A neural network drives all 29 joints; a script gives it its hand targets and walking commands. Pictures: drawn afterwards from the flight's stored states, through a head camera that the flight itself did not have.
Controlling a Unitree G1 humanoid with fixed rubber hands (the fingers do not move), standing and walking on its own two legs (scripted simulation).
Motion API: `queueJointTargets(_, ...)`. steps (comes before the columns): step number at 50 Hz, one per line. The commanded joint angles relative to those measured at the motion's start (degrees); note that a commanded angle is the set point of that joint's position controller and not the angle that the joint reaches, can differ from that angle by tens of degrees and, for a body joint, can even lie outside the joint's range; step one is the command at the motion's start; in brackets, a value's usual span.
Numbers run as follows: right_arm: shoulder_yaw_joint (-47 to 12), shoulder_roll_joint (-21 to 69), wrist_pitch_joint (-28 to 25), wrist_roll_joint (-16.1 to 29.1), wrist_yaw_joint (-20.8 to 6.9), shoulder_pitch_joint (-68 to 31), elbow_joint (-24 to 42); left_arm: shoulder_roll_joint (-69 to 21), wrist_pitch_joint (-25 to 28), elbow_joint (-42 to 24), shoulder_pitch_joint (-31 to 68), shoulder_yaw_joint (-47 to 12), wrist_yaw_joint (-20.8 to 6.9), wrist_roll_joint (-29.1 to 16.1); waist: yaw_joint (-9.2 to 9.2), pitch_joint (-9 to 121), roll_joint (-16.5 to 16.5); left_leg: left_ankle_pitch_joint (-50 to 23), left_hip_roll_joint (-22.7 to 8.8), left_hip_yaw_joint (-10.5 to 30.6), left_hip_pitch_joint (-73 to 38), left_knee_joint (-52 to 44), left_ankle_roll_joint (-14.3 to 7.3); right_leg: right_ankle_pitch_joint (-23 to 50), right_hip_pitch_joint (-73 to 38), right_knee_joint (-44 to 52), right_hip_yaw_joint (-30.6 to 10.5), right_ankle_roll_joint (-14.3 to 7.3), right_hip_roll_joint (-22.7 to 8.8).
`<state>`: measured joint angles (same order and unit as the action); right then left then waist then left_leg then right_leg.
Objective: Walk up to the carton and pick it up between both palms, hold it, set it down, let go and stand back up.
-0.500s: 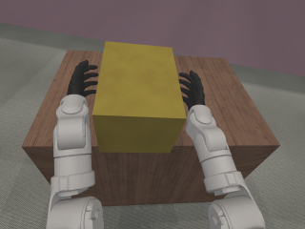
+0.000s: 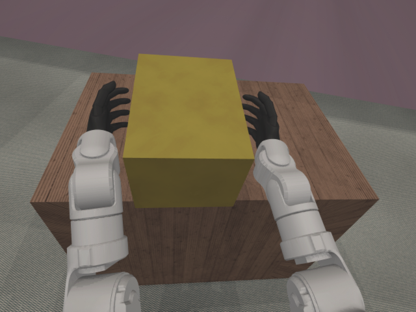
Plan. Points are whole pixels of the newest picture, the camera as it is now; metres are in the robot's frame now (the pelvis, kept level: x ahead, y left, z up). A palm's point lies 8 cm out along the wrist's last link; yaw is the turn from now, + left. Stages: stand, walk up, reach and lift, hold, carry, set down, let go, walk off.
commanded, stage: hold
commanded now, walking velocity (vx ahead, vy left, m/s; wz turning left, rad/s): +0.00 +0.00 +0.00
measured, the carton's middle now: (185, 130) +0.42 +0.02 +0.14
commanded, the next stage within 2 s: none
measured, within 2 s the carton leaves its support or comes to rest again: neither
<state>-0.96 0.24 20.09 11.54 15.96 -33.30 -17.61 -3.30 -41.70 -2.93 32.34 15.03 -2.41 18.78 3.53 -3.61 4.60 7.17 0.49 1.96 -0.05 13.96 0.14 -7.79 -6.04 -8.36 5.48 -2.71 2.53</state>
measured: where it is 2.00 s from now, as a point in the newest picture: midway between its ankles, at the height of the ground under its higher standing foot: outside the picture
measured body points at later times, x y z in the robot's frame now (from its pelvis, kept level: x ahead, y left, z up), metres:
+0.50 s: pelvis -0.01 +0.00 +0.00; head -0.04 +0.04 +0.45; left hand +0.36 +0.17 +0.20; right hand +0.37 -0.12 +0.19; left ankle +0.01 +0.12 -0.75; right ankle -0.02 -0.08 -0.75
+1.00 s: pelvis -0.01 +0.00 +0.00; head -0.03 +0.03 +0.45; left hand +0.36 +0.16 +0.20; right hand +0.37 -0.12 +0.18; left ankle +0.01 +0.12 -0.75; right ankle -0.02 -0.08 -0.75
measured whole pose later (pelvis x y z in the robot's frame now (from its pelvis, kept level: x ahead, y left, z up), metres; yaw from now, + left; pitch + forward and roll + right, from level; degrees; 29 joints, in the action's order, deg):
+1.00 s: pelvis -0.01 +0.00 +0.00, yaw +0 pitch -8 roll +0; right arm -0.2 0.5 21.3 11.0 15.3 -33.9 -18.3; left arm -4.1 -43.6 -3.4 32.9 15.4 -2.8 20.3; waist 3.1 -4.3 4.7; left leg 7.3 0.4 2.0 -0.8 14.7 0.3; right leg -8.5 -6.3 -10.0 5.6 -2.8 2.6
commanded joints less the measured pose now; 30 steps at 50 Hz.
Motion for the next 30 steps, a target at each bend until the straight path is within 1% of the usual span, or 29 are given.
queueJointTargets(1,-14.79,17.11,-1.51,2.85,-4.33,-34.23,11.33,-21.24,1.23,-3.2,26.74,-22.32,-7.04,-7.66,-0.1,19.38,-5.36,-14.13,0.1,-1.24,-5.98,0.33,2.03,20.14,-4.55,-2.22,-0.21,5.3,-1.73)
queueJointTargets(2,-14.43,17.04,-1.14,3.23,-4.39,-34.03,10.24,-21.4,0.78,-2.79,27.33,-21.44,-7.15,-7.19,0.15,16.68,-5.03,-12.0,-0.07,-1.23,-5.02,0.04,1.87,18.23,-4.49,-1.86,-0.04,5.38,-1.74)
queueJointTargets(3,-13.61,16.84,-0.96,2.92,-4.38,-33.62,9.11,-21.07,0.37,-2.35,27.86,-20.94,-7.22,-6.65,0.22,15.58,-5.89,-9.61,0.25,-1.54,-3.85,0.04,1.9,16.21,-4.2,-1.78,0.16,5.14,-2.08)
queueJointTargets(4,-13.08,16.61,-0.71,2.67,-4.51,-32.54,7.58,-20.78,0.21,-2.3,27.97,-20.62,-7.29,-6.3,0.07,15.13,-6.53,-8.91,0.1,-1.5,-3.67,-0.48,1.74,15.22,-2.95,-1.58,-0.25,5.39,-2.2)
queueJointTargets(5,-12.64,16.14,-0.63,2.22,-4.66,-33.43,7.58,-20.29,-0.21,-1.16,27.63,-20.35,-7.26,-6.24,0.25,14.73,-5.98,-9.18,0.08,-1.25,-3.96,-0.66,1.8,14.89,-2.36,-1.37,-0.08,5.26,-2.18)
queueJointTargets(6,-11.28,15.6,-0.53,2.22,-4.8,-33.66,7.46,-20.05,-0.36,-1.47,28.01,-20.16,-7.24,-6.24,1.06,16.2,-5.56,-8.71,0.05,-1.29,-4.49,-0.67,2.18,14.38,-2.71,-1.4,0.34,4.91,-1.67)
queueJointTargets(7,-11.25,15.76,-0.36,1.98,-4.88,-34.1,6.83,-20.72,-0.16,-1.8,28.66,-19.94,-7.41,-6.41,0.9,15.54,-5.3,-8.07,-0.18,-1.49,-4.3,-0.6,2.21,13.28,-2.23,-1.54,0.36,4.67,-1.79)
queueJointTargets(8,-11.15,15.75,-0.22,1.78,-5.08,-34.58,6.79,-20.95,-0.1,-2.22,29.48,-20.6,-7.34,-6.66,1.23,15.59,-5.8,-8.98,-0.19,-1.27,-4.41,-0.51,2.42,13.4,-2.35,-1.04,0.54,4.75,-1.38)
queueJointTargets(9,-10.47,16.03,-0.34,1.51,-5.14,-34.52,6.68,-20.94,-0.02,-2.28,29.48,-20.53,-7.36,-6.29,0.68,16.95,-5.5,-8.51,-0.09,-1.51,-3.75,-0.44,2.42,12.82,-3.25,-1.16,-0.01,4.81,-1.76)
queueJointTargets(10,-10.65,15.34,-0.53,1.63,-5.22,-35.92,7.75,-20.55,-0.16,-2.32,29.35,-19.65,-7.15,-6.66,0.27,16.7,-5.91,-8.26,0.1,-1.59,-2.77,-0.92,2.16,13.03,-3.33,-1.5,-0.04,4.82,-1.7)
queueJointTargets(11,-10.61,16.19,-0.75,1.43,-5.17,-36.56,8.2,-20.72,0.0,-1.91,29.61,-19.99,-7.01,-6.32,0.1,18.35,-5.02,-7.61,-0.06,-1.76,-3.37,-0.61,2.1,12.8,-3.85,-1.34,-0.02,4.99,-1.61)
queueJointTargets(12,-11.05,16.11,-0.79,1.81,-5.22,-36.84,7.96,-20.9,0.1,-1.3,29.81,-19.57,-6.96,-5.94,0.27,17.42,-5.26,-8.54,-0.2,-1.29,-4.13,-0.68,2.27,13.94,-3.26,-1.97,0.75,4.92,-1.35)
queueJointTargets(13,-10.8,16.29,-0.69,1.4,-5.21,-36.2,8.33,-20.73,0.28,-1.86,29.94,-19.19,-6.86,-5.64,-0.21,17.81,-6.28,-8.88,0.15,-1.76,-3.81,-0.8,2.43,13.53,-3.08,-1.86,0.17,4.84,-1.67)
queueJointTargets(14,-10.37,15.77,-0.82,1.0,-5.2,-36.81,6.91,-20.69,0.29,-1.14,31.0,-18.99,-6.86,-5.43,-0.01,17.46,-4.97,-8.67,-0.27,-1.56,-3.81,-0.46,2.31,12.16,-2.34,-1.8,0.32,4.71,-1.33)
queueJointTargets(15,-10.91,16.36,-0.88,1.09,-5.13,-37.47,7.27,-21.31,0.41,-0.85,30.6,-19.26,-6.77,-5.81,0.21,17.04,-4.75,-9.04,-0.15,-1.59,-4.69,-0.18,2.33,12.19,-2.06,-1.44,0.66,4.82,-1.21)
queueJointTargets(16,-10.8,16.56,-1.1,1.25,-5.18,-37.1,8.19,-21.68,0.68,-1.18,30.5,-19.35,-6.86,-5.83,0.32,17.48,-3.8,-8.28,-0.24,-1.29,-5.33,-0.4,2.59,11.47,-2.53,-1.09,1.01,4.33,-1.22)
queueJointTargets(17,-10.56,16.92,-1.22,0.83,-5.31,-37.36,8.08,-21.65,0.5,-1.26,30.74,-19.43,-6.76,-5.67,0.04,17.71,-4.54,-7.52,-0.1,-1.46,-5.38,-0.45,2.64,10.72,-1.46,-1.15,0.52,4.47,-1.51)
queueJointTargets(18,-10.36,16.67,-1.35,0.57,-5.4,-37.45,8.15,-21.62,0.79,-1.21,30.92,-19.4,-6.64,-5.79,-0.44,17.67,-4.47,-7.66,-0.48,-1.34,-4.43,-0.19,2.48,10.53,-2.13,-1.47,0.38,3.92,-1.59)
queueJointTargets(19,-10.45,15.99,-1.52,0.42,-5.49,-37.54,8.37,-21.32,0.51,-0.21,29.78,-19.2,-6.41,-5.74,-0.42,17.57,-6.02,-7.43,-0.11,-1.35,-4.19,-0.53,2.49,11.23,-2.21,-1.44,-0.15,4.17,-1.92)
queueJointTargets(20,-9.35,16.37,-1.59,0.41,-5.51,-36.84,7.3,-20.86,0.29,-0.42,29.74,-19.2,-6.28,-5.42,0.17,18.6,-5.8,-8.66,-0.02,-1.43,-4.35,0.19,2.54,12.31,-2.03,-1.98,0.35,4.25,-1.74)
queueJointTargets(21,-9.36,15.56,-1.45,-0.02,-5.5,-36.01,6.78,-20.81,0.14,-0.24,28.42,-18.91,-6.33,-5.47,0.3,18.13,-5.35,-9.26,-0.02,-0.88,-4.41,0.13,2.61,12.77,-2.92,-1.48,0.77,4.23,-1.33)
queueJointTargets(22,-9.74,15.22,-1.37,0.22,-5.46,-35.76,6.86,-21.27,0.21,-1.33,28.73,-19.16,-6.53,-5.62,0.19,18.27,-4.95,-8.83,0.04,-1.29,-4.75,0.15,2.68,12.49,-2.22,-1.64,0.3,3.87,-1.31)
queueJointTargets(23,-10.44,15.34,-1.2,0.49,-5.44,-35.73,5.87,-20.53,0.22,-1.36,29.03,-19.17,-6.48,-5.52,0.37,17.32,-5.78,-8.95,0.31,-1.53,-4.55,0.11,2.59,12.32,-1.84,-1.71,-0.02,4.22,-1.32)
queueJointTargets(24,-10.98,15.48,-1.34,1.44,-5.6,-35.9,6.64,-20.83,0.14,-1.88,28.79,-19.49,-6.45,-5.57,-0.4,17.41,-5.58,-8.48,0.12,-1.2,-4.37,-0.34,2.22,12.3,-2.51,-1.87,0.01,4.37,-1.3)
queueJointTargets(25,-10.81,16.51,-1.24,1.56,-5.68,-35.42,6.65,-20.74,0.11,-2.06,29.4,-20.02,-6.56,-6.02,-0.16,17.65,-5.79,-9.61,0.01,-1.45,-4.55,-0.02,2.34,13.53,-2.88,-2.07,0.32,4.4,-1.46)
queueJointTargets(26,-11.29,16.31,-1.29,1.66,-5.44,-35.59,7.26,-21.86,0.01,-1.73,28.47,-20.29,-6.7,-5.64,0.1,17.28,-6.73,-11.15,0.4,-1.69,-4.08,0.37,2.87,14.95,-3.52,-1.89,0.24,4.38,-1.32)
queueJointTargets(27,-11.05,16.31,-1.22,1.78,-5.22,-35.34,8.15,-21.66,-0.04,-2.62,27.85,-21.05,-6.74,-5.84,0.04,17.85,-6.97,-12.24,0.75,-1.77,-3.85,0.58,2.78,15.31,-4.25,-1.7,0.41,4.48,-1.32)
queueJointTargets(29,-11.8,16.81,-0.91,2.24,-5.01,-34.0,7.3,-20.89,0.01,-3.85,28.63,-21.31,-6.91,-6.15,0.76,18.1,-6.76,-11.81,0.43,-1.26,-4.9,0.7,3.05,14.78,-3.69,-1.7,0.01,4.32,-1.46)
queueJointTargets(30,-12.42,16.87,-1.03,2.26,-4.9,-34.34,8.09,-21.08,0.27,-4.44,28.74,-21.05,-6.82,-6.52,0.44,18.36,-5.98,-11.71,0.14,-1.55,-4.62,0.6,2.4,14.2,-2.92,-1.71,-0.31,4.45,-1.63)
